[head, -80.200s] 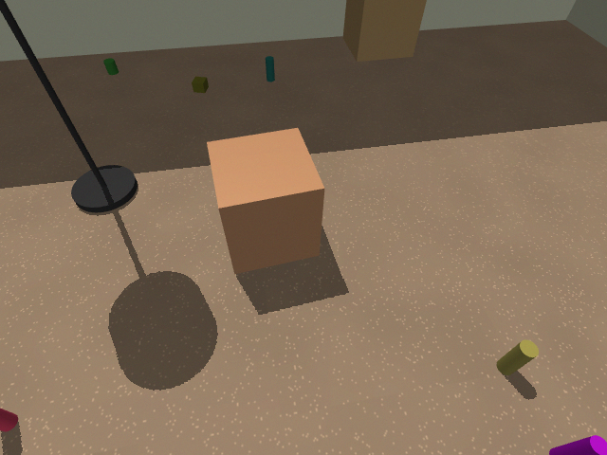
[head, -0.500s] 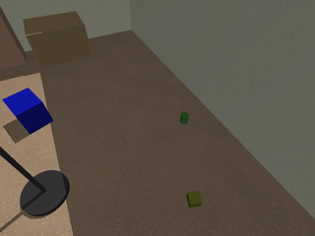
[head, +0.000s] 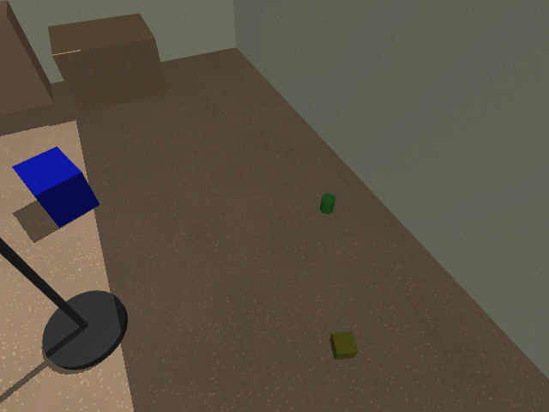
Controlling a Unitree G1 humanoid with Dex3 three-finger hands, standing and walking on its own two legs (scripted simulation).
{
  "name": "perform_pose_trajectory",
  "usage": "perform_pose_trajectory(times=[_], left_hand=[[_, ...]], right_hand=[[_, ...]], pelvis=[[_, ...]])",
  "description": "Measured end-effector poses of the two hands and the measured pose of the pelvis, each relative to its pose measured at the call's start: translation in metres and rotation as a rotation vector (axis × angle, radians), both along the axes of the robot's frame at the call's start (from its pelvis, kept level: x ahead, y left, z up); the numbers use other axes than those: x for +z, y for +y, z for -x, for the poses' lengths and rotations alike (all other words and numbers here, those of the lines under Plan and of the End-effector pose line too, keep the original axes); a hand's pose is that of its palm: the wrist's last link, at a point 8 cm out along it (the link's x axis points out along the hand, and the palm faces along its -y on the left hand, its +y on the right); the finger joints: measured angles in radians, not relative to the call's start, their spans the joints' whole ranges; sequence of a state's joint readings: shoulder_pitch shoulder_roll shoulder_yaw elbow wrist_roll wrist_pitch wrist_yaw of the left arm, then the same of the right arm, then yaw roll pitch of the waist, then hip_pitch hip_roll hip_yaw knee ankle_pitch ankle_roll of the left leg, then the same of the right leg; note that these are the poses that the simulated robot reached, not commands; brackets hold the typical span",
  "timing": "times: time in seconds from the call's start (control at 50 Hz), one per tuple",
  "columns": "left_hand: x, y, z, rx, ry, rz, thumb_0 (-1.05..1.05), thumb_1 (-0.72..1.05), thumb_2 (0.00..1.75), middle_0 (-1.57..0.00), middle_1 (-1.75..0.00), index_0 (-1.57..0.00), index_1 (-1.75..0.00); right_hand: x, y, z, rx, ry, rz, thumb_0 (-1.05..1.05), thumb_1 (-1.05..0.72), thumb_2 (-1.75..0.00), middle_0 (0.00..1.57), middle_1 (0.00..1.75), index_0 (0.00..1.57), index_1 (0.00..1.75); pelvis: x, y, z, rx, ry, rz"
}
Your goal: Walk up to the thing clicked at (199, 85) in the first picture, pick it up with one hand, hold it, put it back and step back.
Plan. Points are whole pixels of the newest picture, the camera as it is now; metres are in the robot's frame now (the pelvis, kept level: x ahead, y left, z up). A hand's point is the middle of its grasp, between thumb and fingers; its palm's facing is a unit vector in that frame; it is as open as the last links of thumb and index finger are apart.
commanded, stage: stand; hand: right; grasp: from above
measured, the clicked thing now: (343, 345) +0.45 -0.26 -0.75
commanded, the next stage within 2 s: step back in 1.18 s
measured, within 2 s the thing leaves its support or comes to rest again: neither
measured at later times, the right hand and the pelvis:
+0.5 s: hand out of the picture +0.07 -0.24 -0.16, palm faces -0.01 +0.94 -0.33, open 7.3 cm; pelvis +0.01 +0.01 +0.00, yaw +0 degrees
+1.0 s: hand out of the picture +0.09 -0.24 -0.15, palm faces -0.02 +0.94 -0.34, open 7.3 cm; pelvis +0.01 +0.01 +0.00, yaw +0 degrees
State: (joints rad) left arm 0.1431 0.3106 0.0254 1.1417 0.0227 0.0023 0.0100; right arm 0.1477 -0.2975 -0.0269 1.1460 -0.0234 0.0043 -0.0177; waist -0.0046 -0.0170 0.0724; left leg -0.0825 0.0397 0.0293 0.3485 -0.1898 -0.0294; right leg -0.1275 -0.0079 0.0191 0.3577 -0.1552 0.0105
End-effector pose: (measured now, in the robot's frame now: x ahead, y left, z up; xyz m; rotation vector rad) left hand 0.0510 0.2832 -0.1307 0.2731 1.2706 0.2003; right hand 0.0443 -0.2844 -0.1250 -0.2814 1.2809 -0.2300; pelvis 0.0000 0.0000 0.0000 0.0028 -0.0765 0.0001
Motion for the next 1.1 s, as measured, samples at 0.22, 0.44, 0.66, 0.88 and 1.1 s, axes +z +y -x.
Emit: perform_pose_trajectory(times=[0.22, 0.44, 0.66, 0.88, 1.1], left_hand=[[0.002, 0.005, -0.007, -0.004, -0.014, -0.004, 0.0, 0.9, 0.9, -0.21, -0.3, -0.2, -0.3], [0.004, 0.01, -0.011, -0.004, -0.005, -0.007, 0.0, 0.9, 0.9, -0.21, -0.3, -0.2, -0.3], [0.004, 0.013, -0.017, -0.008, -0.007, -0.01, 0.0, 0.9, 0.9, -0.21, -0.3, -0.2, -0.3], [0.006, 0.016, -0.023, -0.009, -0.021, -0.011, 0.0, 0.9, 0.9, -0.21, -0.3, -0.2, -0.3], [0.005, 0.019, -0.021, -0.007, -0.008, -0.009, 0.0, 0.9, 0.9, -0.21, -0.3, -0.2, -0.3]], right_hand=[[0.002, 0.003, -0.014, 0.017, -0.027, -0.003, 0.0, -0.91, -0.9, 0.2, 0.3, 0.2, 0.3], [0.003, 0.002, -0.02, 0.026, -0.022, 0.001, 0.0, -0.91, -0.9, 0.2, 0.3, 0.2, 0.3], [0.005, 0.002, -0.028, 0.034, -0.024, 0.005, 0.0, -0.91, -0.9, 0.2, 0.3, 0.2, 0.3], [0.007, 0.003, -0.037, 0.044, -0.046, 0.009, 0.0, -0.91, -0.9, 0.2, 0.3, 0.2, 0.3], [0.007, 0.005, -0.036, 0.048, -0.035, 0.009, 0.0, -0.91, -0.9, 0.2, 0.3, 0.2, 0.3]], pelvis=[[0.001, 0.003, -0.001, 0.001, 0.007, 0.001], [0.001, 0.005, -0.005, 0.003, 0.017, 0.001], [0.001, 0.007, -0.01, 0.005, 0.023, 0.002], [0.002, 0.009, -0.012, 0.006, 0.023, 0.004], [0.002, 0.012, -0.014, 0.006, 0.028, 0.004]])
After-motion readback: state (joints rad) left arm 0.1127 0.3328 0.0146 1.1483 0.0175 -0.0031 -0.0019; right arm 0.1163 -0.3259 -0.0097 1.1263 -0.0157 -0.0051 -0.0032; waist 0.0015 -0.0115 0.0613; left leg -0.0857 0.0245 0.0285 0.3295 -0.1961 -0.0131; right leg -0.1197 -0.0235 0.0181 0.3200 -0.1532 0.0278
